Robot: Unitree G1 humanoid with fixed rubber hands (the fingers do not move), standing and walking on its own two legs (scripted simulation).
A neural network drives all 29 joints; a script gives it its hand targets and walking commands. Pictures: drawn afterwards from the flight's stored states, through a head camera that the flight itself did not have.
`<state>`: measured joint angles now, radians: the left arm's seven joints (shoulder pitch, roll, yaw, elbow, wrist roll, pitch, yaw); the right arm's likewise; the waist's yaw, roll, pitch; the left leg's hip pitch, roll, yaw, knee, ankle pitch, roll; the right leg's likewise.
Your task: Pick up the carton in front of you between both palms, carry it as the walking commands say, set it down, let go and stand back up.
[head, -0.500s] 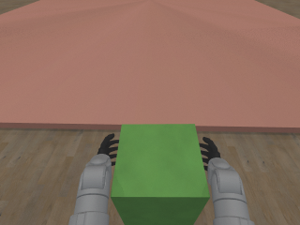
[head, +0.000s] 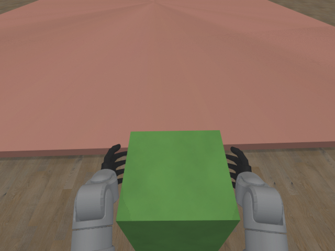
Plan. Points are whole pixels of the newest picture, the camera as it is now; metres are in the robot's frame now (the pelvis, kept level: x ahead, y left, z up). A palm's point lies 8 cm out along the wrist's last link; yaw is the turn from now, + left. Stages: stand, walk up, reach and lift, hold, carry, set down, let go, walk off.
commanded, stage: carry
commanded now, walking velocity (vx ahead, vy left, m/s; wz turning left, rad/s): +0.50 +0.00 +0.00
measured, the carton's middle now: (175, 194) +0.27 +0.00 +0.02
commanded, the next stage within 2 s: none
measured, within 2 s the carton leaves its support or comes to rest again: neither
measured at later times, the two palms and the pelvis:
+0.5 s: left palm (129, 108) +0.53 +0.16 +0.10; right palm (224, 113) +0.51 -0.14 +0.10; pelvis +0.27 +0.01 +0.00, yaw +2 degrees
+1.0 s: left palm (136, 66) +0.84 +0.18 +0.11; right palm (204, 66) +0.86 -0.12 +0.10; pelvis +0.61 +0.01 +0.00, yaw +4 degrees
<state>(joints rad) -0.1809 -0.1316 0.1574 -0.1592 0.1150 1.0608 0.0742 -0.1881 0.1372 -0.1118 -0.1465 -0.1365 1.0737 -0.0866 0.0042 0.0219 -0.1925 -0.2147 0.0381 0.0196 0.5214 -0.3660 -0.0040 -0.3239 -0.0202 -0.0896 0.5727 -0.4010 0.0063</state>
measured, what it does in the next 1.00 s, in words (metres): walks ahead: left foot, then right foot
